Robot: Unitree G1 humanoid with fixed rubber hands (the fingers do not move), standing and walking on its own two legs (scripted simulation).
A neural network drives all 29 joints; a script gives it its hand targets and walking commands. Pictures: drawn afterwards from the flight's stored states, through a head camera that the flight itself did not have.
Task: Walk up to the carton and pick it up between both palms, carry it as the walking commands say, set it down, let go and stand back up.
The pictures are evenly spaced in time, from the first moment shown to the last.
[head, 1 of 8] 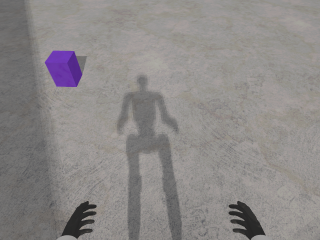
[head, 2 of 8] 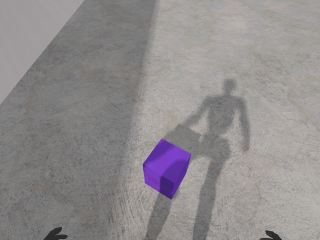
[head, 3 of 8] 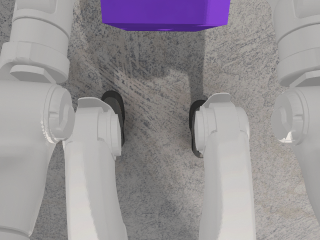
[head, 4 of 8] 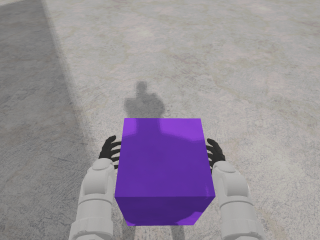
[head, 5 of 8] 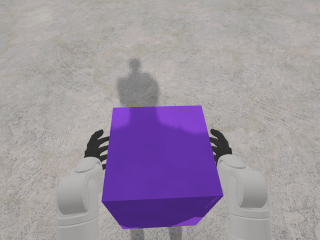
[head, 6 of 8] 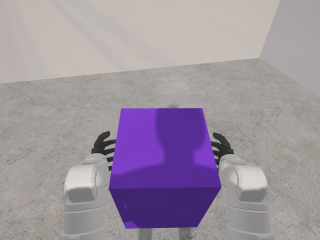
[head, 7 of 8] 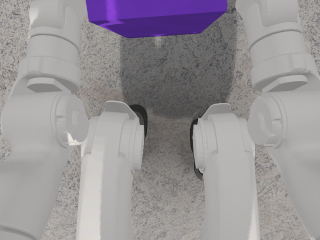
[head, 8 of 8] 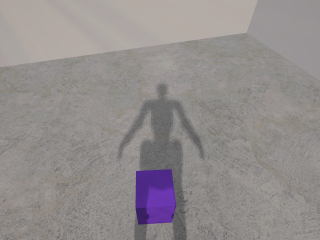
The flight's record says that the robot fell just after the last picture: no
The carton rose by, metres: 0.67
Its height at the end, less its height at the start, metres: +0.00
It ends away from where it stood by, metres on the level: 6.16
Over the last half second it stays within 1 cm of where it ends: yes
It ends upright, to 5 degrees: yes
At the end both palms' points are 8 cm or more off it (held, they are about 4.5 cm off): yes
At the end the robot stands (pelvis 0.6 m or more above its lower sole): yes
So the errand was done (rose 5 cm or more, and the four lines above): yes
